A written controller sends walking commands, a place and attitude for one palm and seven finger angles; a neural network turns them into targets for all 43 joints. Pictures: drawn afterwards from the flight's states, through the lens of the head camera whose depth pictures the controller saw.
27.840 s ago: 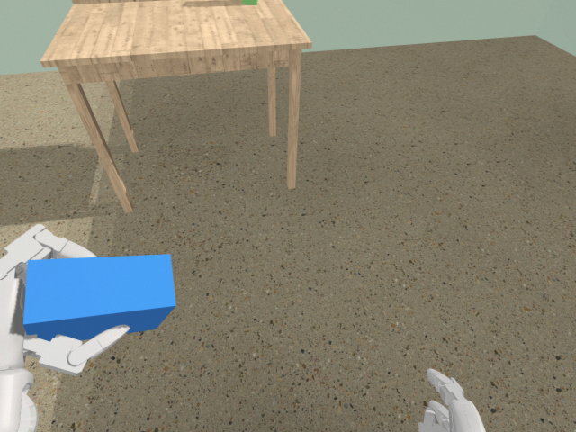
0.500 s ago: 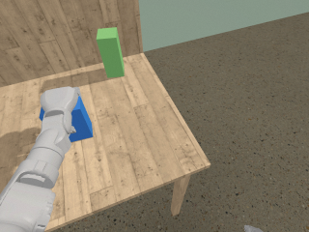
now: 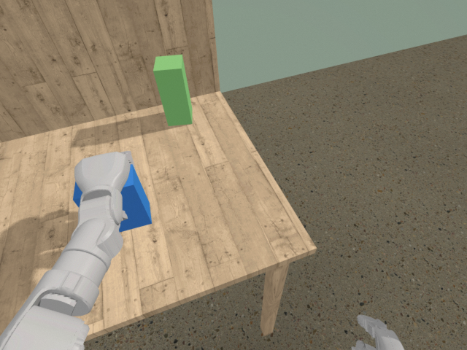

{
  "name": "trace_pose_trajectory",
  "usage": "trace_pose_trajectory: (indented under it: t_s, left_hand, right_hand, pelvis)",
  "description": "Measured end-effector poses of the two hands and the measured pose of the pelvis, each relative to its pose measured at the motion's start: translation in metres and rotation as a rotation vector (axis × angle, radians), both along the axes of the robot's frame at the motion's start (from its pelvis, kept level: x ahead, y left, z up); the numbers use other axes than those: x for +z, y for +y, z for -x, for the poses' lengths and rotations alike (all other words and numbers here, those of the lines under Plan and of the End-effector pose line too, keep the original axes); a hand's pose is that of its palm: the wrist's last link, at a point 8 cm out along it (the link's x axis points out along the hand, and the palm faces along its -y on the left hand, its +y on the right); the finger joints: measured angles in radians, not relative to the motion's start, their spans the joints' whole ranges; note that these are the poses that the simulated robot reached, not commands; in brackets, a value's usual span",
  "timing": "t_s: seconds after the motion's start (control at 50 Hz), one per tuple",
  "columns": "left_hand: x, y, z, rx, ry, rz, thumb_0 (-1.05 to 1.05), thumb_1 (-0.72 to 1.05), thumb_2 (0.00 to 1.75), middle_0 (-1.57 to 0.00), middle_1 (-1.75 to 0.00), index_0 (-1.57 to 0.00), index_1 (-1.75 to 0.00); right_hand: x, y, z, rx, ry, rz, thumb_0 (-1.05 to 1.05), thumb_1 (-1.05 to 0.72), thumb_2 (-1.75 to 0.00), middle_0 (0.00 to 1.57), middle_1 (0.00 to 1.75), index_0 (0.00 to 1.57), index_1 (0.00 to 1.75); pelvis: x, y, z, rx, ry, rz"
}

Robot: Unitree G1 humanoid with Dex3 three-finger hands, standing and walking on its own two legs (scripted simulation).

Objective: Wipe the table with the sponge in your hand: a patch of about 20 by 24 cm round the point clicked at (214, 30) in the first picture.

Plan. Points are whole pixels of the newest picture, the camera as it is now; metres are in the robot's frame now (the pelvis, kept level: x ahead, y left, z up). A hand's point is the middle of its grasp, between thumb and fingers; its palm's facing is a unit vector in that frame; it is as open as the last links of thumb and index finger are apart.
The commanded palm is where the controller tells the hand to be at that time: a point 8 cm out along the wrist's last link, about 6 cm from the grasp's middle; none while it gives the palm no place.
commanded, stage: wipe back along the middle lane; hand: left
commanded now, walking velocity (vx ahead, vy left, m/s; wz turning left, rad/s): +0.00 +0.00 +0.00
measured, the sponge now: (119, 208) +0.37 +0.27 +0.01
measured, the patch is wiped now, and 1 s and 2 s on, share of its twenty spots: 0.80 0.90 1.00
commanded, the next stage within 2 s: slide across to the third lane in 1.08 s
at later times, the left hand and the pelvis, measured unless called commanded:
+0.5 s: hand (115, 214) +0.32 +0.24 +0.06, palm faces +0.04 -0.06 -1.00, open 10.1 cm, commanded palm +0.28 +0.23 +0.10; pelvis +0.00 +0.00 +0.00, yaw -1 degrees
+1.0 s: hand (121, 234) +0.28 +0.22 +0.06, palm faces +0.05 -0.08 -1.00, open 10.1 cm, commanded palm +0.23 +0.20 +0.10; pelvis -0.01 -0.01 +0.00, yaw -1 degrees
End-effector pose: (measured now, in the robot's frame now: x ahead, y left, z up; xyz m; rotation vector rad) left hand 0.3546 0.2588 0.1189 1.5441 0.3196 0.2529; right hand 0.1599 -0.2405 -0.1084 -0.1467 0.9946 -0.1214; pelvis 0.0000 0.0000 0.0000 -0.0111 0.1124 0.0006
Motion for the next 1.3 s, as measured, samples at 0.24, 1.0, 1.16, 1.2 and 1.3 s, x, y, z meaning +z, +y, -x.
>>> trace_pose_trajectory:
  t_s: [0.24,1.0,1.16,1.2,1.3]
  left_hand:
    - [0.0,-0.009,0.021,0.001,-0.043,0.015,0.0,-0.47,1.05,-0.7,-1.4,-0.69,-1.4]
    - [-0.002,-0.042,0.094,0.014,-0.088,0.061,0.01,-0.47,1.05,-0.69,-1.41,-0.69,-1.4]
    - [-0.003,-0.053,0.109,-0.007,-0.099,0.073,0.01,-0.47,1.05,-0.68,-1.42,-0.7,-1.39]
    - [-0.003,-0.055,0.112,-0.004,-0.102,0.077,0.01,-0.47,1.05,-0.68,-1.42,-0.7,-1.39]
    - [-0.003,-0.057,0.113,0.013,-0.095,0.078,0.01,-0.47,1.05,-0.68,-1.42,-0.7,-1.39]
  right_hand:
    - [0.001,0.006,-0.01,0.018,-0.026,-0.024,0.01,-0.91,-0.9,0.2,0.3,0.2,0.3]
    - [0.018,0.018,-0.038,0.088,-0.172,-0.089,0.01,-0.91,-0.9,0.2,0.3,0.2,0.3]
    - [0.02,0.015,-0.04,0.086,-0.199,-0.107,0.01,-0.91,-0.9,0.2,0.3,0.2,0.3]
    - [0.021,0.014,-0.042,0.088,-0.204,-0.107,0.01,-0.91,-0.9,0.2,0.3,0.2,0.3]
    - [0.024,0.012,-0.045,0.097,-0.212,-0.099,0.01,-0.91,-0.9,0.2,0.3,0.2,0.3]
  pelvis:
    - [-0.001,0.002,-0.002,-0.006,-0.017,0.0]
    - [-0.002,-0.006,0.009,-0.023,-0.084,-0.012]
    - [-0.003,-0.01,0.01,-0.03,-0.096,-0.014]
    - [-0.003,-0.011,0.011,-0.032,-0.098,-0.015]
    - [-0.003,-0.014,0.013,-0.028,-0.105,-0.017]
